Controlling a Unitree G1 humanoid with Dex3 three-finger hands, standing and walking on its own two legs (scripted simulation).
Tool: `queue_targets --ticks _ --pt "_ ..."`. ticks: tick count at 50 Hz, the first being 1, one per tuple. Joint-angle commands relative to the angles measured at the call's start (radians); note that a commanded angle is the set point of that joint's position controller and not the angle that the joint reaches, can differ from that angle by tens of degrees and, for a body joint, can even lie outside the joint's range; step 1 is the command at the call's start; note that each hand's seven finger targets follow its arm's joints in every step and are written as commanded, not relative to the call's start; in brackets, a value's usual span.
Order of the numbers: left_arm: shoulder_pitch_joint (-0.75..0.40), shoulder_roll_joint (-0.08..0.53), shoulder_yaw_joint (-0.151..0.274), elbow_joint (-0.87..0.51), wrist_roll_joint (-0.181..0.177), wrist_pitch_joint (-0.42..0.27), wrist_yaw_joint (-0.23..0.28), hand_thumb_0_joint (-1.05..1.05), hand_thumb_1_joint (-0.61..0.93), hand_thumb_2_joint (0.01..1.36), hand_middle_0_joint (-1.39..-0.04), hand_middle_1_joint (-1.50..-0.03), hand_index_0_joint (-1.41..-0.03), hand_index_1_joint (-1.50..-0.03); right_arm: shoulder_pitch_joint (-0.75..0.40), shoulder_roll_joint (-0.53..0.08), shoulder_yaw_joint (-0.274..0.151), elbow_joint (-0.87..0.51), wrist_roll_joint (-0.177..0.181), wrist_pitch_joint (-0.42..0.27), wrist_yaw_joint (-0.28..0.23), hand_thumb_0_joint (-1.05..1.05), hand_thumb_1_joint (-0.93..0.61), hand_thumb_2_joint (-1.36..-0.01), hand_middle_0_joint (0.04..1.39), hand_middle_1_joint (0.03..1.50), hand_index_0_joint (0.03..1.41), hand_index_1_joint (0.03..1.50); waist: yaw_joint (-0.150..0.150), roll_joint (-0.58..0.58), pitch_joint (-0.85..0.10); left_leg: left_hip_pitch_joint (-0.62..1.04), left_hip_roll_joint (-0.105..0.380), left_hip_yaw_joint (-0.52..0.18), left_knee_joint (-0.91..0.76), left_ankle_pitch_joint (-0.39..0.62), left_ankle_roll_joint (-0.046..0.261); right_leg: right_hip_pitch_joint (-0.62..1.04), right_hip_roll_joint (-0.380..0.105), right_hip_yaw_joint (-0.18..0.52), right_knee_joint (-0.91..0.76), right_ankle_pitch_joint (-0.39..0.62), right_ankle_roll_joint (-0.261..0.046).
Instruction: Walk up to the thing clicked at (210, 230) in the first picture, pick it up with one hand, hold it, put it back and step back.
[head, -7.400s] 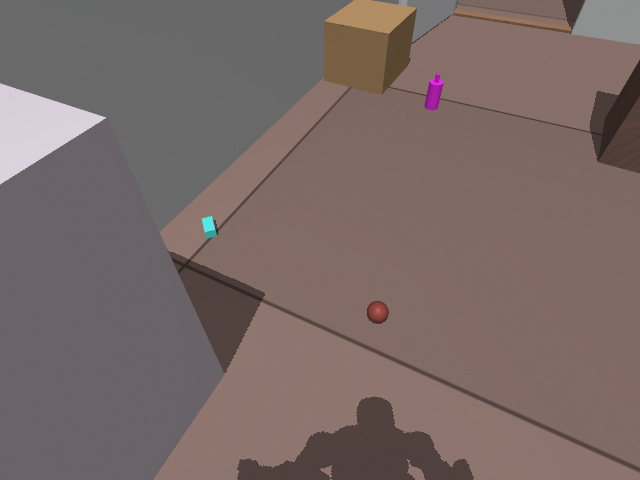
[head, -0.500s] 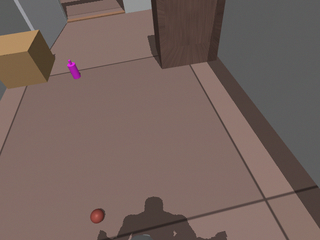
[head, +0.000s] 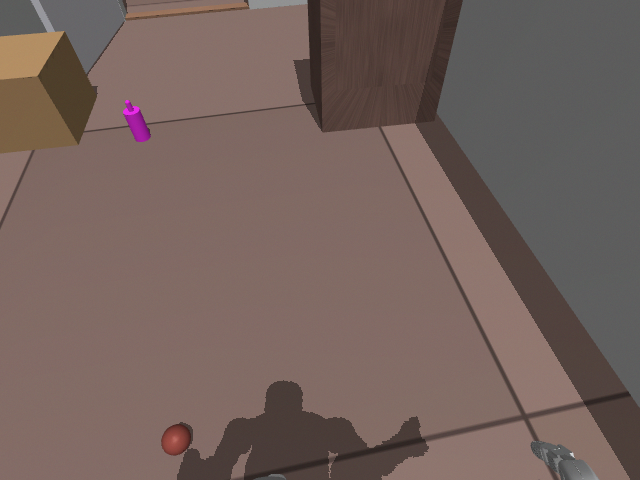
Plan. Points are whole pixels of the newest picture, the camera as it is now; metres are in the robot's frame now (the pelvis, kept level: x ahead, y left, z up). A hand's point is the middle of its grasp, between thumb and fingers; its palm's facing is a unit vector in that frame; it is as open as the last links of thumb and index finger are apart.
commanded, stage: walk up
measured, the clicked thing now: out of the picture +0.25 +1.25 -0.73
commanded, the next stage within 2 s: stand in 0.36 s
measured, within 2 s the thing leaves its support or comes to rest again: neither
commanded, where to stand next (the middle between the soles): +0.06 -0.01 m, yaw -1 degrees
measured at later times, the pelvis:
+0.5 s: pelvis +0.01 +0.00 +0.03, yaw +0 degrees
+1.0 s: pelvis +0.03 -0.01 +0.03, yaw -1 degrees
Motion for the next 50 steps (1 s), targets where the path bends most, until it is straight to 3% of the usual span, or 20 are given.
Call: queue_targets --ticks 1,2,3,5,7,17,18,19,25,32,35,38,47,50 --pt "-0.023 0.225 0.066 -0.039 -0.010 -0.020 0.012 0.000 0.900 0.900 -0.200 -0.300 -0.200 -0.300 -0.007 -0.239 -0.062 -0.023 -0.005 -0.036 -0.008 0.000 -0.900 -0.900 0.200 0.300 0.200 0.300 -0.008 0.001 -0.162 0.137 0.176 -0.233 -0.200 0.176 0.135 -0.008 -0.005 0.030 -0.093 0.126 -0.061" --pt "0.001 0.212 0.061 -0.022 -0.010 -0.019 0.013 0.000 0.900 0.900 -0.200 -0.300 -0.200 -0.300 -0.032 -0.234 -0.059 -0.018 -0.006 -0.036 -0.008 0.000 -0.900 -0.900 0.200 0.300 0.200 0.300 0.010 0.017 -0.165 0.106 0.188 -0.251 -0.225 0.155 0.140 0.032 -0.001 0.033 -0.099 0.107 -0.064" --pt "-0.007 0.213 0.061 -0.011 -0.011 -0.017 0.011 0.000 0.900 0.900 -0.200 -0.300 -0.200 -0.300 -0.045 -0.229 -0.055 -0.013 -0.006 -0.033 -0.008 0.000 -0.900 -0.900 0.200 0.300 0.200 0.300 0.009 0.013 -0.150 0.068 0.174 -0.232 -0.248 0.115 0.128 0.059 -0.003 0.040 -0.117 0.097 -0.069" --pt "-0.008 0.221 0.060 0.008 -0.012 -0.019 0.008 0.000 0.900 0.900 -0.200 -0.300 -0.200 -0.300 -0.063 -0.218 -0.047 0.005 -0.006 -0.029 -0.008 0.000 -0.900 -0.900 0.200 0.300 0.200 0.300 0.016 0.037 -0.130 0.056 0.138 -0.192 -0.246 0.068 0.081 0.065 -0.040 0.069 -0.180 0.121 -0.086" --pt "-0.040 0.249 0.062 0.011 -0.007 -0.020 0.007 0.000 0.900 0.900 -0.200 -0.300 -0.200 -0.300 -0.066 -0.223 -0.051 0.020 -0.006 -0.025 -0.007 0.000 -0.900 -0.900 0.200 0.300 0.200 0.300 -0.004 0.015 -0.131 0.104 0.101 -0.150 -0.229 0.044 0.060 0.024 -0.070 0.101 -0.225 0.140 -0.098" --pt "-0.121 0.235 0.054 0.049 -0.003 -0.019 0.001 0.000 0.900 0.900 -0.200 -0.300 -0.200 -0.300 -0.057 -0.207 -0.041 0.091 -0.003 -0.023 0.003 0.000 -0.900 -0.900 0.200 0.300 0.200 0.300 -0.018 -0.023 -0.120 0.142 0.101 -0.150 -0.307 0.010 0.040 0.047 -0.075 0.088 -0.326 0.102 -0.084" --pt "-0.117 0.204 0.041 0.081 -0.005 -0.013 -0.007 0.000 0.900 0.900 -0.200 -0.300 -0.200 -0.300 -0.025 -0.181 -0.028 0.121 -0.013 -0.034 0.001 0.000 -0.900 -0.900 0.200 0.300 0.200 0.300 -0.031 -0.053 -0.149 0.177 0.120 -0.166 -0.377 -0.087 0.035 0.050 -0.073 0.100 -0.371 -0.005 -0.068" --pt "-0.115 0.199 0.041 0.082 -0.003 -0.010 -0.012 0.000 0.900 0.900 -0.200 -0.300 -0.200 -0.300 -0.041 -0.198 -0.032 0.125 -0.017 -0.039 -0.002 0.000 -0.900 -0.900 0.200 0.300 0.200 0.300 -0.022 -0.030 -0.140 0.189 0.126 -0.170 -0.385 -0.104 0.034 0.050 -0.066 0.092 -0.371 0.007 -0.065" --pt "-0.128 0.211 0.044 0.118 -0.003 -0.022 -0.011 0.000 0.900 0.900 -0.200 -0.300 -0.200 -0.300 -0.039 -0.191 -0.029 0.171 -0.012 -0.054 -0.011 0.000 -0.900 -0.900 0.200 0.300 0.200 0.300 -0.025 -0.022 -0.138 0.226 0.120 -0.129 -0.380 0.114 0.016 0.119 -0.083 0.094 -0.415 0.183 -0.054" --pt "-0.125 0.195 0.046 0.139 0.000 -0.018 -0.009 0.000 0.900 0.900 -0.200 -0.300 -0.200 -0.300 -0.041 -0.186 -0.026 0.188 -0.008 -0.057 -0.017 0.000 -0.900 -0.900 0.200 0.300 0.200 0.300 -0.025 -0.010 -0.124 0.224 0.122 -0.118 -0.398 0.138 0.010 0.140 -0.078 0.078 -0.432 0.211 -0.047" --pt "-0.130 0.190 0.048 0.140 -0.002 -0.017 -0.008 0.000 0.900 0.900 -0.200 -0.300 -0.200 -0.300 -0.043 -0.184 -0.024 0.191 -0.007 -0.060 -0.021 0.000 -0.900 -0.900 0.200 0.300 0.200 0.300 -0.024 -0.009 -0.148 0.258 0.129 -0.109 -0.381 0.252 0.008 0.158 -0.085 0.080 -0.428 0.279 -0.046" --pt "-0.129 0.187 0.049 0.138 -0.001 -0.017 -0.008 0.000 0.900 0.900 -0.200 -0.300 -0.200 -0.300 -0.052 -0.184 -0.023 0.192 -0.007 -0.061 -0.023 0.000 -0.900 -0.900 0.200 0.300 0.200 0.300 -0.023 -0.011 -0.151 0.282 0.129 -0.102 -0.371 0.285 0.004 0.152 -0.085 0.077 -0.437 0.309 -0.042" --pt "-0.140 0.186 0.052 0.132 -0.001 -0.012 -0.007 0.000 0.900 0.900 -0.200 -0.300 -0.200 -0.300 -0.049 -0.183 -0.017 0.200 -0.008 -0.056 -0.026 0.000 -0.900 -0.900 0.200 0.300 0.200 0.300 -0.029 -0.023 -0.149 0.284 0.133 -0.094 -0.384 0.275 0.001 0.165 -0.085 0.073 -0.451 0.315 -0.040" --pt "-0.137 0.179 0.052 0.132 -0.003 -0.012 -0.006 0.000 0.900 0.900 -0.200 -0.300 -0.200 -0.300 -0.061 -0.186 -0.018 0.197 -0.008 -0.058 -0.026 0.000 -0.900 -0.900 0.200 0.300 0.200 0.300 -0.022 -0.024 -0.158 0.294 0.139 -0.093 -0.373 0.336 0.004 0.183 -0.087 0.067 -0.448 0.353 -0.039"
